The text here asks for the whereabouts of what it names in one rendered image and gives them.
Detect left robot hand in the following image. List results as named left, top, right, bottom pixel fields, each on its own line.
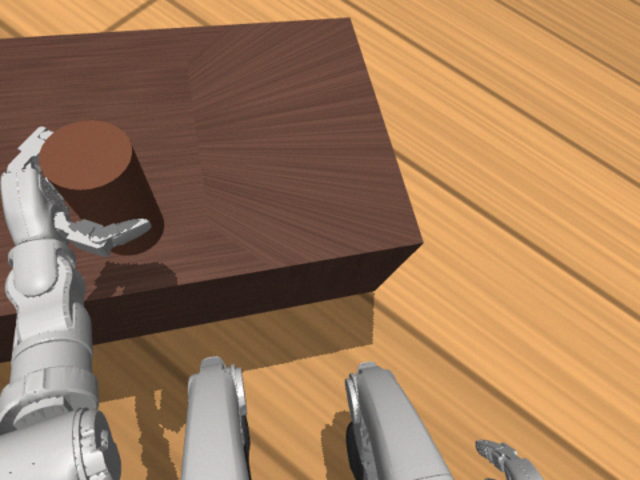
left=0, top=126, right=152, bottom=257

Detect right robot foot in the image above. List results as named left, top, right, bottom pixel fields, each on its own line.
left=346, top=421, right=364, bottom=480

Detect left robot arm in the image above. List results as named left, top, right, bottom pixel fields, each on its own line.
left=0, top=238, right=121, bottom=480

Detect can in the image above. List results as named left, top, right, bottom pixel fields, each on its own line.
left=39, top=120, right=164, bottom=256

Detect right robot hand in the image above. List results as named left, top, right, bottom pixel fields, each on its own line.
left=475, top=440, right=544, bottom=480

